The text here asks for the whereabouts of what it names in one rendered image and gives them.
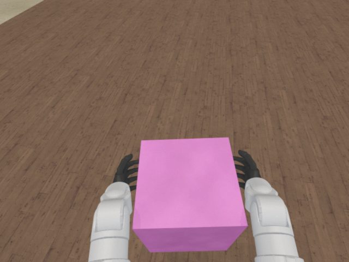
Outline carton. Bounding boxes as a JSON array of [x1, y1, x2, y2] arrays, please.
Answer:
[[132, 138, 248, 252]]

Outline robot left hand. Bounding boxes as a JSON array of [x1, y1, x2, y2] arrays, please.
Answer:
[[113, 154, 139, 191]]

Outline left robot forearm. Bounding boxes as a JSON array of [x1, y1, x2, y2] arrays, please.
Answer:
[[88, 182, 133, 262]]

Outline robot right hand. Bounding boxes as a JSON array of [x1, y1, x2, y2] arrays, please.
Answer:
[[233, 150, 261, 190]]

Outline right robot forearm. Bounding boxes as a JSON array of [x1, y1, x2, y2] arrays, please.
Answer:
[[245, 177, 304, 262]]

